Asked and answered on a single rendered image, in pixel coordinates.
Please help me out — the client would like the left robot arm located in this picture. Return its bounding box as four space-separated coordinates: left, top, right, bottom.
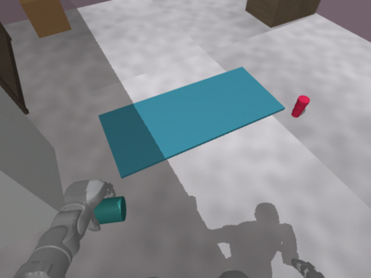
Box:
13 201 92 278

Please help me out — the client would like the left robot hand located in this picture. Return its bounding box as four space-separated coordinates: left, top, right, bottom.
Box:
64 179 116 232

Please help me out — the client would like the right robot hand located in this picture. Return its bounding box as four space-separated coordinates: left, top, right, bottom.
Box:
292 258 325 278

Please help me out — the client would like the bookshelf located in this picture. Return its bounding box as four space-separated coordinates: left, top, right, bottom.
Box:
0 22 29 115

